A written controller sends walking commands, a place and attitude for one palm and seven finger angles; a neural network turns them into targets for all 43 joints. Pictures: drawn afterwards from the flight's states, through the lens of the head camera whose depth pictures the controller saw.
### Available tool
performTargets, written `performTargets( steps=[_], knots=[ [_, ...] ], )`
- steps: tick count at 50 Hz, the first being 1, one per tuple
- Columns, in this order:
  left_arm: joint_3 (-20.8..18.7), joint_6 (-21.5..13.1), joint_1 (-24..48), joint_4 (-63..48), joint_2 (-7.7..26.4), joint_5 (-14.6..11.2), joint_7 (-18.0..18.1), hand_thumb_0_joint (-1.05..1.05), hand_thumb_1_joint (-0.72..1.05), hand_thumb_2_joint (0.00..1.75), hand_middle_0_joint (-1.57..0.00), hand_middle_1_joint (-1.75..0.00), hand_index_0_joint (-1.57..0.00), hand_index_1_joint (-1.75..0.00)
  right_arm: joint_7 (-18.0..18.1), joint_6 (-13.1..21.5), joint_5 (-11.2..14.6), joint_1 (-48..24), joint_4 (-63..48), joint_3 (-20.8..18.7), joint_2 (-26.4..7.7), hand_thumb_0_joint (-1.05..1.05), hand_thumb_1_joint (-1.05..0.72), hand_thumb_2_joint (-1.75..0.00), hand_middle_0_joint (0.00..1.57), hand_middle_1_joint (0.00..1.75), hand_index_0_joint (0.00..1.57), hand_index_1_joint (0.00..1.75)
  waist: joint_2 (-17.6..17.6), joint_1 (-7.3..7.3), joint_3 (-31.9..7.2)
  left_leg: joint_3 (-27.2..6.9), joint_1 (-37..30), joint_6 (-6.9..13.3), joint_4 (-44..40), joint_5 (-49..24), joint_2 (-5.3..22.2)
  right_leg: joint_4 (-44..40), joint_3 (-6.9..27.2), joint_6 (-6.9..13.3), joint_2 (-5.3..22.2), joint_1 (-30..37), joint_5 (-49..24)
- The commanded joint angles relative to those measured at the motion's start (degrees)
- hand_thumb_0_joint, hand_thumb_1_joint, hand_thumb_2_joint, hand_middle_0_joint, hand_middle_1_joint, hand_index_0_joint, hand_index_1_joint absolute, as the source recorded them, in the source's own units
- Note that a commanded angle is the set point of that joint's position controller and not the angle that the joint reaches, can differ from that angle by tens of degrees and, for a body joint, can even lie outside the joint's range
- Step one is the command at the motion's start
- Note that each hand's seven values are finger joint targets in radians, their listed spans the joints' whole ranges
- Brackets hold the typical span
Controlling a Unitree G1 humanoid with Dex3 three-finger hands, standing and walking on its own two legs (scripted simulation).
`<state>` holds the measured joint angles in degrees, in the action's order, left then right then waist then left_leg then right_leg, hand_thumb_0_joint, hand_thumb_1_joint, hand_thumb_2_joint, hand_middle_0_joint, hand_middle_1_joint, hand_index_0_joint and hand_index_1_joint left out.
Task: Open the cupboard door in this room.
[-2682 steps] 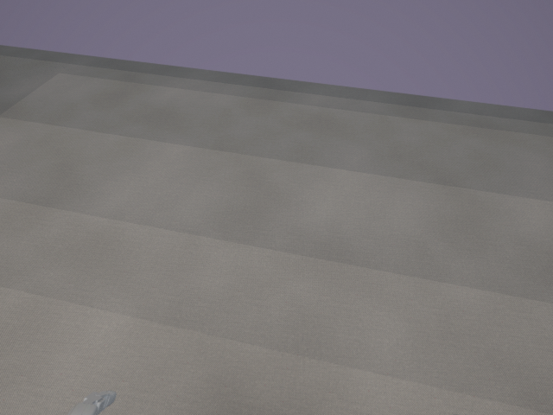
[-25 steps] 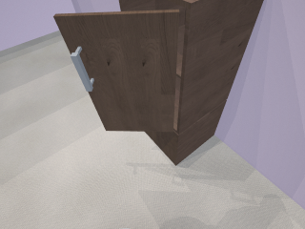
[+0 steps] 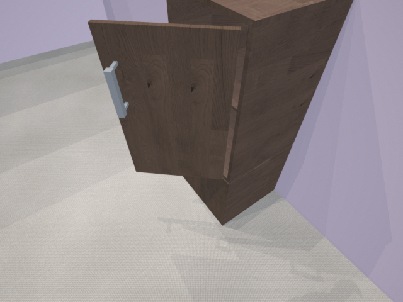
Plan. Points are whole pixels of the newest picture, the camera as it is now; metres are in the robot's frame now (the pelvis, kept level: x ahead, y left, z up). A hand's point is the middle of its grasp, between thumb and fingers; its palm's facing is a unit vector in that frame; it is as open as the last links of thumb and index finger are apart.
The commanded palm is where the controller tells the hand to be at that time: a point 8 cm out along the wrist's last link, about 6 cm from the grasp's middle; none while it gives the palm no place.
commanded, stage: look again from close up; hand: left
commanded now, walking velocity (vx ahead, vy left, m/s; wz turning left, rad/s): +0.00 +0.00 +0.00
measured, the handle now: (118, 90) +0.62 +0.27 +0.08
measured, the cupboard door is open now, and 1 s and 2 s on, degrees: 49 49 49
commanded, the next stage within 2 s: shuffle to correct the standing spot in 0.60 s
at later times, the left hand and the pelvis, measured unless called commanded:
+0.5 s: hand out of the picture +0.01 +0.23 -0.17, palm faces +0.01 -0.98 -0.22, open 7.4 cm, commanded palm none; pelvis -0.01 +0.06 -0.01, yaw -2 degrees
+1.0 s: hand out of the picture -0.02 +0.22 -0.19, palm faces +0.06 -0.99 -0.14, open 7.4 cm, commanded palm none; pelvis +0.02 +0.07 -0.02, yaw +0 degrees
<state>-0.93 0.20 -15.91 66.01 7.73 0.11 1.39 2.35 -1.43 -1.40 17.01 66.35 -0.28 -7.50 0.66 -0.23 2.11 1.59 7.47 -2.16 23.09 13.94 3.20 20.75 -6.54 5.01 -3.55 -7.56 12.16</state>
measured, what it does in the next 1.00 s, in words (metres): shifts its weight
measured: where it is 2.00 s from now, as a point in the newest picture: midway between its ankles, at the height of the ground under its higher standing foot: outside the picture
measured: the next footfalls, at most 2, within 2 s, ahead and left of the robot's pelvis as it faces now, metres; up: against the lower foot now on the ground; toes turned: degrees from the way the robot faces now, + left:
right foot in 1.54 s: +0.12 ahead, -0.02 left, +0.00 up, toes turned -1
left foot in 1.94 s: +0.12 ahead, +0.21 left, +0.00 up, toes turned +1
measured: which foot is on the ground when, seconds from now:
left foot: down 0.00-1.00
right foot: down 0.00-1.00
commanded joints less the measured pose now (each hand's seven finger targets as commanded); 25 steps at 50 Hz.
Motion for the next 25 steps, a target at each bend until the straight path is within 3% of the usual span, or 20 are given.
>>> performTargets(
  steps=[1,4,5,6,7,8,9,11,13,14,15,21,25],
  knots=[
    [-0.7,-1.3,-2.0,-2.0,5.3,-0.2,0.5,0.0,0.9,0.9,-0.2,-0.3,-0.2,-0.3,0.3,0.7,0.2,5.5,-0.6,-0.6,-4.0,0.0,-0.9,-0.9,0.2,0.3,0.2,0.3,-1.3,-0.16,3.4,-1.8,3.0,2.5,-3.1,-1.7,1.6,-9.0,12.3,-2.8,10.4,-2.4,4.8],
    [-0.5,-1.4,-3.1,-1.5,4.7,-0.2,0.6,0.0,0.9,0.9,-0.2,-0.3,-0.2,-0.3,0.4,0.9,0.3,6.3,-0.5,-0.4,-3.6,0.0,-0.9,-0.9,0.2,0.3,0.2,0.3,-1.0,-0.03,3.4,-2.0,3.4,2.5,-3.5,-2.4,1.8,-8.1,11.6,-2.5,10.3,-1.7,3.0],
    [-0.5,-3.6,-8.5,-0.8,6.9,1.3,3.3,0.0,0.9,0.9,-0.2,-0.3,-0.2,-0.3,-0.4,3.1,0.8,-0.4,-3.9,-0.8,-5.8,0.0,-0.9,-0.9,0.2,0.3,0.2,0.3,-2.9,2.39,4.8,3.6,10.3,0.3,10.4,3.0,0.4,-3.3,15.3,-10.2,14.1,0.1,-44.8],
    [-1.3,-3.9,-9.1,-2.8,9.5,1.1,3.1,0.0,0.9,0.9,-0.2,-0.3,-0.2,-0.3,-0.1,2.1,1.1,4.5,-6.5,-0.7,-2.7,0.0,-0.9,-0.9,0.2,0.3,0.2,0.3,-2.3,-0.79,-2.1,-1.3,10.5,2.1,14.6,9.2,-0.2,-1.1,17.0,-8.5,18.4,5.3,-47.7],
    [-0.8,-3.8,-7.8,-3.2,8.2,1.0,2.7,0.0,0.9,0.9,-0.2,-0.3,-0.2,-0.3,-0.1,2.2,1.1,4.5,-6.4,-0.8,-2.8,0.0,-0.9,-0.9,0.2,0.3,0.2,0.3,4.0,-0.76,-3.5,-1.3,9.4,2.5,14.8,9.0,0.2,-0.2,14.5,-4.0,17.8,4.0,-41.9],
    [-0.8,-3.5,-6.0,-3.3,8.2,0.8,2.4,0.0,0.9,0.9,-0.2,-0.3,-0.2,-0.3,-0.4,2.1,1.4,5.2,-6.8,-0.6,-1.4,0.0,-0.9,-0.9,0.2,0.3,0.2,0.3,3.6,-1.41,-5.9,-0.6,7.1,2.3,12.2,7.6,0.6,-0.1,12.1,0.4,16.9,3.0,-29.7],
    [-0.7,-3.5,-4.6,-4.0,7.5,0.9,1.9,0.0,0.9,0.9,-0.2,-0.3,-0.2,-0.3,-0.6,2.2,1.1,6.8,-6.4,-0.5,-1.2,0.0,-0.9,-0.9,0.2,0.3,0.2,0.3,1.4,-2.0,-6.3,-0.4,4.5,2.2,8.3,3.9,-0.3,-0.4,11.6,1.7,15.4,0.3,-18.2],
    [-0.2,-3.2,-3.8,-4.1,5.1,0.6,1.5,0.0,0.9,0.9,-0.2,-0.3,-0.2,-0.3,-0.6,2.9,0.6,8.6,-6.0,-0.2,-2.3,0.0,-0.9,-0.9,0.2,0.3,0.2,0.3,-0.7,-2.11,-2.8,-2.7,3.0,3.0,3.5,-1.7,0.8,0.4,10.3,0.2,11.6,-5.4,-3.6],
    [0.0,-2.7,-3.9,-4.1,3.3,0.5,1.2,0.0,0.9,0.9,-0.2,-0.3,-0.2,-0.3,-0.4,3.5,0.2,8.6,-6.4,-0.1,-3.6,0.0,-0.9,-0.9,0.2,0.3,0.2,0.3,0.7,-1.04,0.6,-4.6,6.7,4.3,0.5,-3.5,3.6,1.3,8.8,-1.1,9.0,-6.1,1.1],
    [0.2,-2.3,-3.7,-4.1,3.3,0.5,1.0,0.0,0.9,0.9,-0.2,-0.3,-0.2,-0.3,-0.4,3.7,0.2,7.2,-6.4,0.1,-4.0,0.0,-0.9,-0.9,0.2,0.3,0.2,0.3,5.3,-0.41,2.1,-6.6,9.0,4.6,-1.5,-4.5,3.6,3.1,8.5,-1.4,8.3,-5.2,0.5],
    [0.2,-2.1,-4.3,-3.9,3.6,0.5,0.9,0.0,0.9,0.9,-0.2,-0.3,-0.2,-0.3,-0.2,3.8,0.2,6.3,-6.5,0.3,-4.2,0.0,-0.9,-0.9,0.2,0.3,0.2,0.3,5.3,0.26,2.8,-7.2,10.3,5.0,-2.7,-4.2,3.9,3.9,8.1,-1.8,7.9,-4.1,-0.2],
    [0.6,-1.5,-4.8,-3.6,3.5,0.6,0.6,0.0,0.9,0.9,-0.2,-0.3,-0.2,-0.3,0.0,4.1,0.3,6.3,-6.2,0.4,-5.6,0.0,-0.9,-0.9,0.2,0.3,0.2,0.3,-0.8,0.76,4.9,-8.6,11.8,5.7,-6.7,1.5,3.7,4.8,7.8,-2.6,8.0,-4.3,-0.1],
    [0.5,-1.3,-4.8,-4.2,3.8,0.7,0.6,0.0,0.9,0.9,-0.2,-0.3,-0.2,-0.3,-0.1,4.1,0.3,6.2,-5.8,0.4,-5.9,0.0,-0.9,-0.9,0.2,0.3,0.2,0.3,-1.6,0.91,4.3,-8.6,11.4,5.9,-7.7,3.2,3.5,5.0,7.5,-2.8,8.4,-4.2,-0.1]
  ],
)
